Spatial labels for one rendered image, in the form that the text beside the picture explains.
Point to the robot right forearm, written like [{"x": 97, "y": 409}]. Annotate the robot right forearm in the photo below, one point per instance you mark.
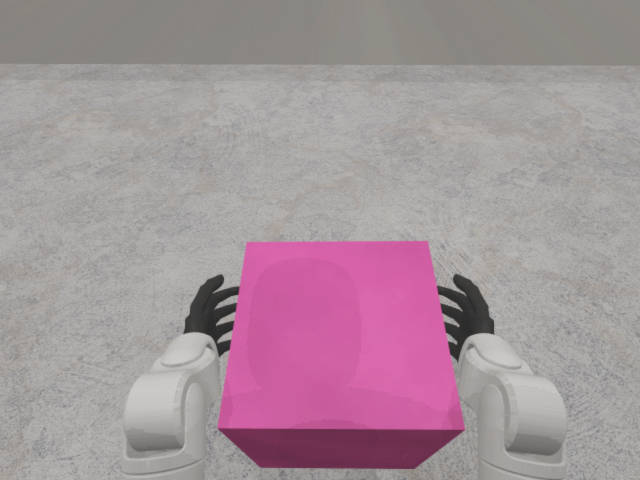
[{"x": 522, "y": 418}]

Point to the robot left hand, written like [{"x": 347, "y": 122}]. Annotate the robot left hand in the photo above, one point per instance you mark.
[{"x": 203, "y": 319}]

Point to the carton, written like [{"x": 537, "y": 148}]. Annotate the carton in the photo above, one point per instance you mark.
[{"x": 339, "y": 357}]

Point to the robot right hand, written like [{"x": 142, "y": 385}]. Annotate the robot right hand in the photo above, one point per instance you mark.
[{"x": 474, "y": 317}]

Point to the robot left forearm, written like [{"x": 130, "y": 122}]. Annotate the robot left forearm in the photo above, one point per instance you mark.
[{"x": 164, "y": 418}]

